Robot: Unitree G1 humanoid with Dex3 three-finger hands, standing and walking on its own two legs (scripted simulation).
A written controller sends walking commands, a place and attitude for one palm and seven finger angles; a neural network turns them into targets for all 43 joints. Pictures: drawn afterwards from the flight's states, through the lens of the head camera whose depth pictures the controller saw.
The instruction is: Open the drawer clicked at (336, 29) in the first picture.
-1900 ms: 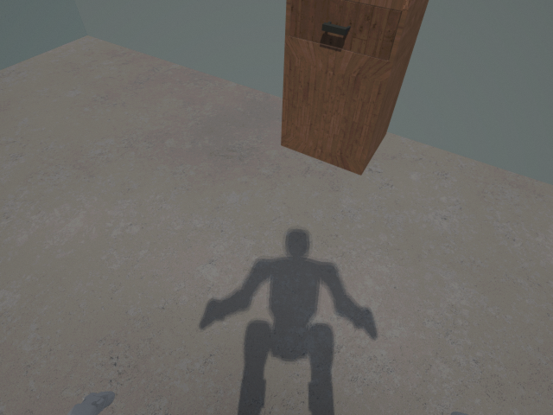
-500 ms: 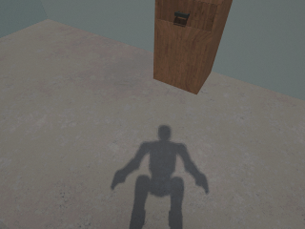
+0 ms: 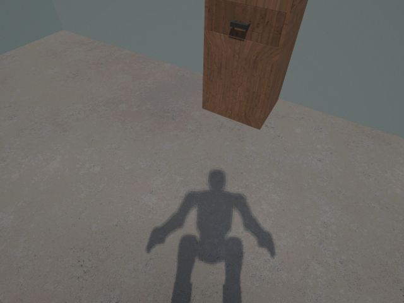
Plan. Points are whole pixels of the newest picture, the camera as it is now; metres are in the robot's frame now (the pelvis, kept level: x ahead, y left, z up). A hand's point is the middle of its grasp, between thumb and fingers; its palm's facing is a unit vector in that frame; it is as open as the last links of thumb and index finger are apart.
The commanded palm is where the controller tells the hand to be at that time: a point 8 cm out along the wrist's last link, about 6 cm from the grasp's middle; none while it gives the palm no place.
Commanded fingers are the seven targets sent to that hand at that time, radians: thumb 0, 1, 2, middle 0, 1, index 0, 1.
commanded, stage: walk to a spot facing it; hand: left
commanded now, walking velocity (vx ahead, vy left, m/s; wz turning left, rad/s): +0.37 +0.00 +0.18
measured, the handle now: (240, 24) +1.54 -0.14 -0.06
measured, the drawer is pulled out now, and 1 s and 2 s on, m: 0.00 0.00 0.00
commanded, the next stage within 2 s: turn to face it in 1.62 s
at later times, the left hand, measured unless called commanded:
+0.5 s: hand out of the picture +0.12 +0.23 -0.19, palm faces +0.05 -0.99 -0.13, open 7.4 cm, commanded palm none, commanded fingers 0.00 0.90 0.90 -0.20 -0.30 -0.20 -0.30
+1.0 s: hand (126, 220) +0.36 +0.24 -0.18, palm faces +0.12 -0.97 -0.22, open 7.2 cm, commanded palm none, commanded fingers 0.00 0.90 0.90 -0.20 -0.30 -0.20 -0.30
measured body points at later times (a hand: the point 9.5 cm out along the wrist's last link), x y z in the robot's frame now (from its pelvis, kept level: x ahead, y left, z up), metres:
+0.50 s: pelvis +0.12 +0.06 +0.00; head +0.13 +0.09 +0.45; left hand +0.12 +0.29 -0.17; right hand +0.01 -0.15 -0.14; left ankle +0.02 +0.12 -0.75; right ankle +0.16 -0.09 -0.66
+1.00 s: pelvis +0.35 +0.04 -0.01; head +0.35 +0.05 +0.44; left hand +0.36 +0.29 -0.16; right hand +0.40 -0.19 -0.16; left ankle +0.38 +0.19 -0.67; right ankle +0.35 -0.04 -0.75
